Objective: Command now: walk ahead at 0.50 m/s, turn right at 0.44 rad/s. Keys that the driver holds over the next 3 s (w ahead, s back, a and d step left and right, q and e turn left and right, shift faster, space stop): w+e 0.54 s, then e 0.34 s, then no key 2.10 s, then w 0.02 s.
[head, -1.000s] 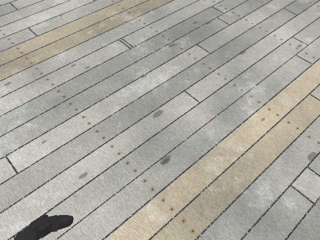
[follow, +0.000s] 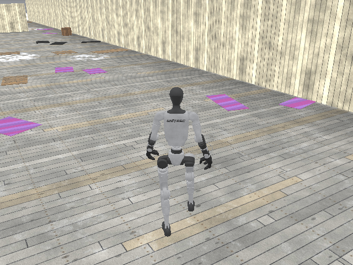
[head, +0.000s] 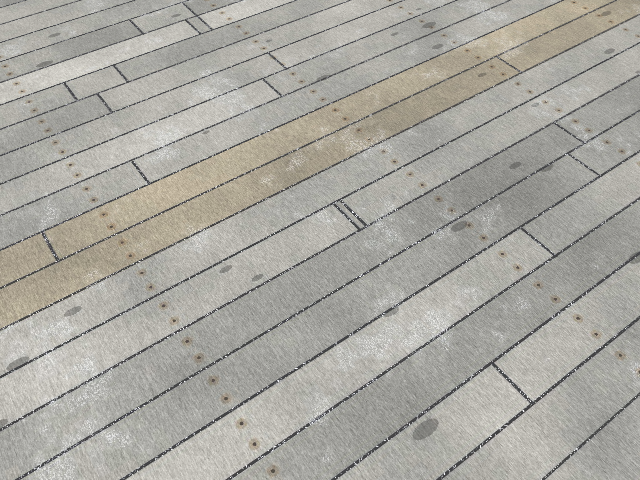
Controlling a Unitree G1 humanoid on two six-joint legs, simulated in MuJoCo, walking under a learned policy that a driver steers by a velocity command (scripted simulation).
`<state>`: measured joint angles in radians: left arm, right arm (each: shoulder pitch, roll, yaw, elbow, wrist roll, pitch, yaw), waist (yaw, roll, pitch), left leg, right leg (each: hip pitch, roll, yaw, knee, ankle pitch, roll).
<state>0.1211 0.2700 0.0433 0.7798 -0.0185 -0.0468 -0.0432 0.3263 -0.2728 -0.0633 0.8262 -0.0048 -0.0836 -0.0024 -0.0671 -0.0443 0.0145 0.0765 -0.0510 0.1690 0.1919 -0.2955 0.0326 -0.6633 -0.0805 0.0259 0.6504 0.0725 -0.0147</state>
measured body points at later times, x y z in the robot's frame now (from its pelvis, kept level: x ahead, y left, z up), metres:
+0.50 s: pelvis +0.29 -0.03 +0.00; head +0.32 -0.05 +0.45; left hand +0.43 +0.24 -0.10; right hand +0.45 -0.33 -0.07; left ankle +0.50 +0.07 -0.71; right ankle +0.20 -0.12 -0.74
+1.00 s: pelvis +0.47 -0.06 +0.00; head +0.50 -0.09 +0.45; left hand +0.78 +0.05 -0.08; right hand +0.39 -0.36 -0.11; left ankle +0.50 +0.05 -0.74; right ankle +0.46 -0.21 -0.72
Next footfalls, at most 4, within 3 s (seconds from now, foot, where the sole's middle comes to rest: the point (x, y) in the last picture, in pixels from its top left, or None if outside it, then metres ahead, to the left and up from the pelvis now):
0.12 right None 0.24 -0.12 -0.77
0.56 left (295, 456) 0.54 0.04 -0.77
1.04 right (426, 470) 0.49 -0.23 -0.77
1.34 left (313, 421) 0.61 0.00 -0.77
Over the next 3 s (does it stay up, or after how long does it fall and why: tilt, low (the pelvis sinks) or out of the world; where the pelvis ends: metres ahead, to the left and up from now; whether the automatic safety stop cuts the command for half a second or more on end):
stays up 0.54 -0.08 0.00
